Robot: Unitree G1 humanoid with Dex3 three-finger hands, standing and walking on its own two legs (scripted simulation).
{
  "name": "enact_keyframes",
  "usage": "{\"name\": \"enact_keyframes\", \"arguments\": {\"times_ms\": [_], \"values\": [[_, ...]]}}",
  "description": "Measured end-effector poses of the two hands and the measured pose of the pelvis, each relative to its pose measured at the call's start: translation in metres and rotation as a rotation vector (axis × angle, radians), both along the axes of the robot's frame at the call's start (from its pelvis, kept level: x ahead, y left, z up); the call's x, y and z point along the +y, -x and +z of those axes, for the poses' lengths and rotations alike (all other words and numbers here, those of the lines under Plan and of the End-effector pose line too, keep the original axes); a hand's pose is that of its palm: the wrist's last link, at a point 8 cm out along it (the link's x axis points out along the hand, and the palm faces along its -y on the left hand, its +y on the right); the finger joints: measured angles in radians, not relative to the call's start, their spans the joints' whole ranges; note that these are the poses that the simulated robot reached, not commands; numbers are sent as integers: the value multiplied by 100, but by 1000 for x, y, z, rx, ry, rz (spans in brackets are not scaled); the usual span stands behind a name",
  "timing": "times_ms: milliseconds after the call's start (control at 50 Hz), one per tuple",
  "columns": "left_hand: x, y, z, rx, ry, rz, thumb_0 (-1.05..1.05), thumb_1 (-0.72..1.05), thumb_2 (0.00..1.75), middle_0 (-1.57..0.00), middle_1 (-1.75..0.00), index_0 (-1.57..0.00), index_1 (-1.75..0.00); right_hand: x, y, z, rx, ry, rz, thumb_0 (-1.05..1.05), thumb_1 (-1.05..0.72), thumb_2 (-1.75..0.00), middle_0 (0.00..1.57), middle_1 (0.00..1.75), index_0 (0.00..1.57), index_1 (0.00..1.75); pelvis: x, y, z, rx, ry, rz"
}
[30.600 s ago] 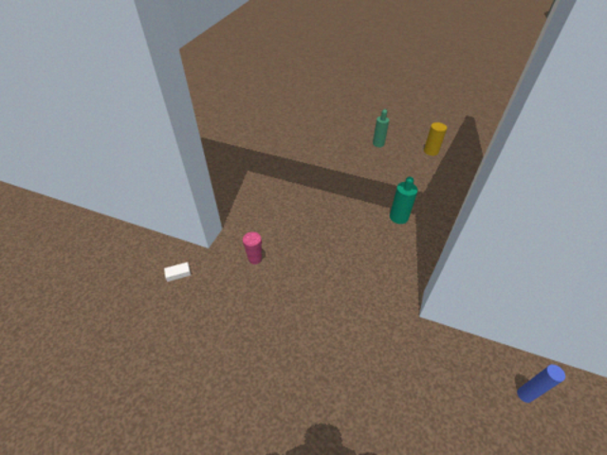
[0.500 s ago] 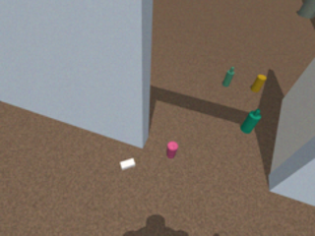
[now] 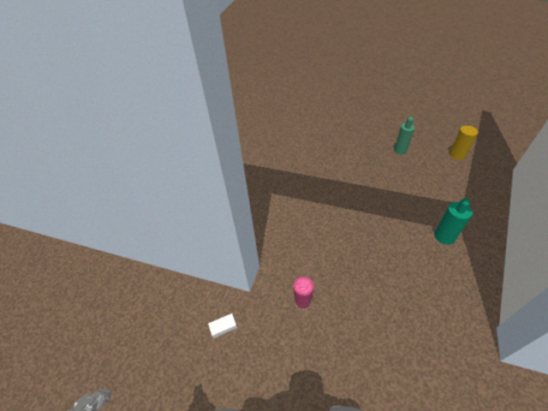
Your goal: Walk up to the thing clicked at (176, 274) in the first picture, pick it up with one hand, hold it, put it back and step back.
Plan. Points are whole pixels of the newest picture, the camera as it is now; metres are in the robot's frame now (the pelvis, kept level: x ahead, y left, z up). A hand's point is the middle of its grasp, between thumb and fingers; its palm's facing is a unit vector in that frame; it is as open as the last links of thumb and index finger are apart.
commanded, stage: walk up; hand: left
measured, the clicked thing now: (222, 325) +0.52 +0.24 -0.74
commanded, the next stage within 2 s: none
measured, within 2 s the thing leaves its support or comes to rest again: neither
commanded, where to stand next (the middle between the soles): +0.14 +0.00 m, yaw -1 degrees
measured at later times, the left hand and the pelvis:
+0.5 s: hand out of the picture +0.12 +0.26 -0.15, palm faces -0.01 -0.94 -0.33, open 7.4 cm; pelvis +0.06 +0.00 +0.00, yaw +1 degrees
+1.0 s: hand out of the picture +0.16 +0.27 -0.13, palm faces +0.02 -0.95 -0.32, open 7.4 cm; pelvis +0.07 +0.01 +0.02, yaw +1 degrees
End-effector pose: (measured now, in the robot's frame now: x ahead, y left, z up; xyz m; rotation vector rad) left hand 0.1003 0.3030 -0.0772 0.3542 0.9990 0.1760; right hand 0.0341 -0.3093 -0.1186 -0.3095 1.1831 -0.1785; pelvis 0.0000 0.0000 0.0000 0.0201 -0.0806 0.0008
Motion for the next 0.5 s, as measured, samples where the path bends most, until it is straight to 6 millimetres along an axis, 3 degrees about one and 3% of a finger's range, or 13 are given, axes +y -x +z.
{"name": "enact_keyframes", "arguments": {"times_ms": [120,240,360,500], "values": [[-5,-4,0,63,-9,15,1,91,90,-21,-30,-20,-30,-7,-46,14,-26,16,29,1,-91,-90,20,30,20,30,-5,-29,9,22,7,-3],[5,-11,-28,128,9,47,1,90,90,-21,-30,-20,-30,-5,-72,12,-4,70,29,1,-91,-90,20,30,20,30,2,-48,-4,26,23,0],[6,-20,-46,171,37,74,1,91,90,-21,-30,-20,-30,8,-98,15,-24,72,49,1,-90,-90,20,30,20,30,4,-53,-6,30,23,0],[2,-17,-41,206,38,82,1,91,90,-21,-30,-20,-30,17,-134,17,-70,28,66,1,-90,-90,20,30,20,30,1,-59,1,37,23,12]]}}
